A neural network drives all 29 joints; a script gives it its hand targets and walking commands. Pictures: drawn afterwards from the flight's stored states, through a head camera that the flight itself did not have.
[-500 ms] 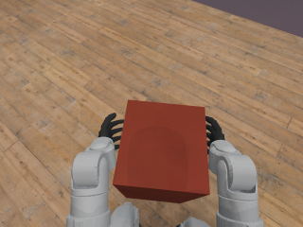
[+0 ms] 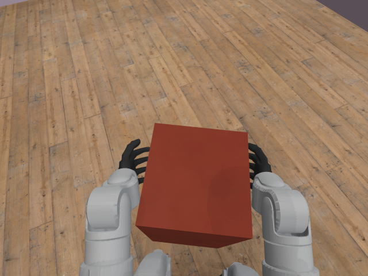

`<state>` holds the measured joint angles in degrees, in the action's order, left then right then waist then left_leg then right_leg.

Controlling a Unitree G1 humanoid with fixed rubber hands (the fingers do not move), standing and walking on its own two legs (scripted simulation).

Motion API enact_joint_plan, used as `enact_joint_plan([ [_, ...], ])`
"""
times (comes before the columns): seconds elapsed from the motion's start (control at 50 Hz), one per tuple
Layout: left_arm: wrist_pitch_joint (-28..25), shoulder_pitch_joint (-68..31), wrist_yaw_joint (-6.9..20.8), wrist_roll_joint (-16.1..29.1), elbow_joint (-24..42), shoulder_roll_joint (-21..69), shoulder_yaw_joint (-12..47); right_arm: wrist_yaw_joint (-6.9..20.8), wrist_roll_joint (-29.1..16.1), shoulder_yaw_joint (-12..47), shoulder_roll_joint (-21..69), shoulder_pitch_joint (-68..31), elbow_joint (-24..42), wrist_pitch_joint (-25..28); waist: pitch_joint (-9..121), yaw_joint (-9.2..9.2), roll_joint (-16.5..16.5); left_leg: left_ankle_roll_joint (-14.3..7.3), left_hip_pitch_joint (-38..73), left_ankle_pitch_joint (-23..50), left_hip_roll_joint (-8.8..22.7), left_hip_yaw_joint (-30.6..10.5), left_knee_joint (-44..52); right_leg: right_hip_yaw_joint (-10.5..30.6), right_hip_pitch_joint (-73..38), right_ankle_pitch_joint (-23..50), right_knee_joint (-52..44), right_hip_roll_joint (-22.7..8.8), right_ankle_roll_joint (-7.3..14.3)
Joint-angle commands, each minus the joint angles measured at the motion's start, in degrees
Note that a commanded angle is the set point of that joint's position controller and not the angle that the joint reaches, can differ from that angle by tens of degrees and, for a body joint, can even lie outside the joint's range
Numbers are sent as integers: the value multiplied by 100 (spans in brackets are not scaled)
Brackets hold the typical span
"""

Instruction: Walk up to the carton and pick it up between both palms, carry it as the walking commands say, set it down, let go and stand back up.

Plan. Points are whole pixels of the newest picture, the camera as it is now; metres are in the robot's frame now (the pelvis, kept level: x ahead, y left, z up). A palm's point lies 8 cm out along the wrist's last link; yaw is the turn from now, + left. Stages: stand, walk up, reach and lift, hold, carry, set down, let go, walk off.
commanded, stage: carry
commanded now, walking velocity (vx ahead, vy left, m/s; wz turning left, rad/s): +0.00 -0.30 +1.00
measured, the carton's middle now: (191, 196) +0.28 +0.00 -0.01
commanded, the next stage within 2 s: none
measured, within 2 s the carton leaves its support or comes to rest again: neither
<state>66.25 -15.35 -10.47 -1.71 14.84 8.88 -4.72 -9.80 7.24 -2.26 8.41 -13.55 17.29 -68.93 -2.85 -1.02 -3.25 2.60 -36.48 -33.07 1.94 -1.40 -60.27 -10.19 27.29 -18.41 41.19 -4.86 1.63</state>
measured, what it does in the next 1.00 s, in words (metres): steps to the right, turning left: left foot, then right foot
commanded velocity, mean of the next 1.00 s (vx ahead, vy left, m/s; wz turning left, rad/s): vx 0.00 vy -0.30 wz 1.00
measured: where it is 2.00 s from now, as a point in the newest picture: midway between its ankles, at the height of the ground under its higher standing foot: (273, 268)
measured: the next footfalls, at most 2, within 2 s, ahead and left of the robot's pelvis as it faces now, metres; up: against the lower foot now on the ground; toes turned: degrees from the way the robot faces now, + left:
left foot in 0.16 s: +0.00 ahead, +0.07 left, +0.00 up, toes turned +18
right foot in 0.44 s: +0.10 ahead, -0.20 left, +0.00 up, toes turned +21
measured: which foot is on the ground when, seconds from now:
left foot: up 0.00-0.14, down 0.16-0.44, up 0.46-0.70, down 0.72-1.00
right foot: down 0.00-0.18, up 0.20-0.42, down 0.44-0.72, up 0.74-0.98, down 1.00-1.00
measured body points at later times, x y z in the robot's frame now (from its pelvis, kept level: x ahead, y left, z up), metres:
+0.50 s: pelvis -0.03 -0.13 +0.00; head +0.03 -0.12 +0.45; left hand +0.18 +0.13 +0.06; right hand +0.30 -0.10 +0.04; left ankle -0.05 +0.03 -0.69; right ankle +0.06 -0.21 -0.72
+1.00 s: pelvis +0.00 -0.25 +0.00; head +0.04 -0.20 +0.45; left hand +0.04 +0.08 +0.06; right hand +0.26 -0.06 +0.05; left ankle -0.10 -0.10 -0.71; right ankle +0.14 -0.28 -0.71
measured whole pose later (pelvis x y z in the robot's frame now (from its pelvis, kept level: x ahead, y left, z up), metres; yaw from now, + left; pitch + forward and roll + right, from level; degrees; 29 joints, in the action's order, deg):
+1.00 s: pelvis +0.00 -0.25 +0.00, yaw +57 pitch +5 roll -1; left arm 68.2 -14.4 -10.9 -0.8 17.1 8.6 -6.8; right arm -9.8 7.4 0.5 8.4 -13.2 16.0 -69.4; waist -0.8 2.2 -1.8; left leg 4.9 -30.6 -14.0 1.4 -8.6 -38.8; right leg -2.9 28.9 -21.6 39.0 -2.7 -3.9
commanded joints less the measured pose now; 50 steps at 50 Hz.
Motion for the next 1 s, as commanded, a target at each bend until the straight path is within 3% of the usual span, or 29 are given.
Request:
enact_joint_plan([
  [0.0, -186, -2900, 1621, 2000, 1056, 6012, 3850, 1589, -2909, 4230, 5978, -3389, 1184, 324, 2616, 59, 1194, -73, -399, 86, 191, 564, -379, 1149, -2578, 2981, -1553, -1940, 919],
  [0.06, -166, -2914, 1595, 1860, 1154, 5864, 3798, 1622, -2915, 4250, 5989, -3239, 1118, 324, 2924, 88, 1082, -124, 969, 570, -43, 952, 777, 88, -2392, 3848, -1200, -1656, 646],
  [0.08, -136, -2423, 1575, 1740, 999, 5774, 3633, 1574, -2966, 4127, 5819, -3059, 1006, 325, 3030, 106, 1652, -201, 1320, 515, -3, 796, 1603, -86, -2441, 4053, -860, -1612, 526],
  [0.12, -30, -2179, 1628, 1700, 752, 5619, 3593, 1610, -2822, 4006, 5793, -2666, 551, 245, 2980, 40, 1236, -321, 2116, 698, -156, 973, 2241, -234, -1865, 3095, -340, -1507, 411],
  [0.16, 71, -2669, 1660, 1790, 859, 5664, 3833, 1608, -2619, 3749, 5799, -2403, 178, 227, 2764, -70, -371, -554, 3862, 3030, 1245, -1052, 3455, -219, 476, 276, 1017, -1129, -108],
  [0.18, 108, -2652, 1693, 1849, 794, 5699, 3833, 1658, -2582, 3748, 5816, -2413, 230, 308, 2580, -24, -1949, -1455, 3993, 5215, 2772, -3938, 3713, 133, 2159, -2077, 1909, -64, -494],
  [0.2, 142, -2703, 1705, 1858, 362, 5902, 3817, 1678, -2653, 3759, 5827, -2950, 484, 311, 3045, -67, -1180, -1549, 4474, 5853, 2406, -3319, 3236, 1193, 2085, -1570, 2621, -173, -483],
  [0.24, 59, -3356, 1751, 2231, 956, 6077, 4114, 1669, -2441, 3600, 5951, -2599, 327, 301, 2929, -108, -336, -1296, 4040, 4350, 2020, -2482, 3244, 1244, 2286, -853, 2970, -308, -608],
  [0.28, 15, -3498, 1711, 2409, 1069, 6073, 4153, 1567, -2506, 3615, 5826, -3209, 938, 441, 2800, -54, -488, -910, 3798, 5001, 1319, -1591, 2959, 1010, 1760, -519, 2223, -176, -731],
  [0.36, 71, -3217, 1732, 2339, 1177, 5811, 4091, 1443, -2245, 3552, 5675, -2586, 832, 362, 2953, -28, -1203, -677, 2688, 4105, 1163, -1673, 3090, 828, 294, -789, 462, 305, -571],
  [0.4, 42, -3163, 1706, 2337, 1131, 5817, 4085, 1447, -2296, 3593, 5717, -2703, 791, 329, 3040, -7, -1056, -379, 2695, 3856, 903, -1567, 2949, 698, -426, -687, -705, 497, -446],
  [0.42, 35, -3304, 1750, 2443, 1293, 5938, 4171, 1421, -2258, 3655, 5785, -2887, 964, 350, 3217, 142, -744, -82, 1713, 3562, 628, -1119, 2351, 803, -1742, 17, -1796, 27, -231],
  [0.44, 35, -3058, 1741, 2384, 1108, 5869, 4136, 1467, -2317, 3762, 5857, -2844, 1032, 268, 3206, 151, 1452, 175, 167, 974, -460, 52, 1247, 2289, -2587, 442, -2342, -1272, 213],
  [0.46, 10, -2941, 1715, 2276, 693, 6125, 4008, 1458, -2470, 3810, 5957, -3360, 933, 250, 3191, 193, 2465, 114, -763, -638, -406, 713, -104, 2721, -2851, 1731, -2081, -2315, 1005],
  [0.48, -48, -2612, 1723, 2136, 505, 6091, 3804, 1458, -2478, 3972, 5983, -3109, 801, 286, 3109, 153, 2498, -64, -946, -639, -106, 352, -757, 2449, -2821, 2000, -2003, -2134, 1093],
  [0.5, -149, -3056, 1710, 2171, 1099, 6184, 3907, 1510, -2727, 4148, 6076, -3460, 1176, 331, 2732, 145, 1703, -27, -842, -253, -48, 485, -1077, 1826, -2614, 2022, -2034, -2004, 1041],
  [0.54, -92, -2649, 1667, 1949, 781, 5979, 3783, 1580, -2942, 4271, 6065, -3349, 1129, 293, 2789, 49, 1173, 77, -504, 356, 127, 546, -693, 1041, -2622, 1978, -1779, -1649, 745],
  [0.6, -119, -2874, 1624, 1929, 959, 5807, 3796, 1625, -2982, 4187, 5935, -3178, 1005, 294, 2818, 95, 1232, -32, 739, 597, 76, 813, 752, -15, -2285, 2715, -1476, -1568, 610],
  [0.66, -29, -2756, 1623, 1735, 649, 5730, 3632, 1563, -2859, 4058, 5951, -3257, 758, 222, 3006, 98, 1370, -264, 1732, 419, 77, 667, 2110, -27, -2058, 2306, -763, -1816, 441],
  [0.68, -5, -2670, 1627, 1780, 737, 5845, 3670, 1558, -2879, 3961, 5878, -3035, 691, 240, 2910, -47, 620, -338, 2611, 1150, 228, 452, 3215, -115, -1122, 1682, -349, -1555, 171],
  [0.7, 73, -2278, 1645, 1629, 503, 5637, 3713, 1611, -2821, 4002, 5838, -2817, 635, 211, 2569, -111, -11, -310, 3337, 1693, 905, -399, 3704, -199, 60, 900, 339, -1478, -134],
  [0.72, 57, -2430, 1667, 1659, 530, 5616, 3674, 1580, -2612, 3808, 5862, -2499, 74, 234, 2401, 5, -1248, -999, 3792, 4006, 2518, -3291, 3930, -291, 1760, -1390, 1130, -499, -514],
  [0.74, 53, -2864, 1677, 1928, 641, 5763, 3853, 1618, -2607, 3707, 5928, -2577, 180, 284, 2641, -23, -1613, -1467, 4148, 5700, 2663, -3824, 3675, 832, 2210, -1960, 2139, -89, -618],
  [0.76, -19, -3181, 1704, 1943, 881, 5851, 3878, 1647, -2606, 3777, 6010, -2794, 428, 269, 2898, -23, -608, -1409, 4302, 5376, 2392, -3193, 3389, 1130, 2161, -1396, 2559, -173, -578],
  [0.78, 5, -3096, 1740, 2119, 845, 5915, 4088, 1653, -2533, 3718, 5871, -2612, 548, 355, 2833, -79, -486, -1214, 4090, 4569, 2102, -2492, 3261, 1206, 2330, -845, 2714, -352, -653],
  [0.82, -26, -3363, 1741, 2359, 1186, 5915, 4163, 1547, -2419, 3618, 5760, -2841, 972, 468, 2939, -28, -790, -851, 4048, 4587, 1530, -1748, 3076, 1097, 2090, -594, 2235, -303, -793],
  [0.9, 42, -3225, 1722, 2430, 1255, 5834, 4121, 1386, -2363, 3567, 5668, -3002, 1136, 416, 3052, -45, -994, -619, 2759, 4346, 1256, -1374, 3185, 653, 367, -393, 907, 96, -746],
  [0.94, 62, -3205, 1722, 2400, 1210, 5887, 4163, 1385, -2198, 3476, 5637, -2472, 867, 327, 2923, -41, -1596, -386, 2682, 3845, 1028, -1402, 3241, 487, -105, -793, -261, 499, -649],
  [0.98, 89, -2776, 1748, 2375, 957, 5852, 4052, 1393, -2310, 3658, 5670, -2655, 1035, 273, 2907, 104, -966, 47, 1336, 2945, 530, -1000, 2902, 404, -1841, -286, -1900, 365, -362],
])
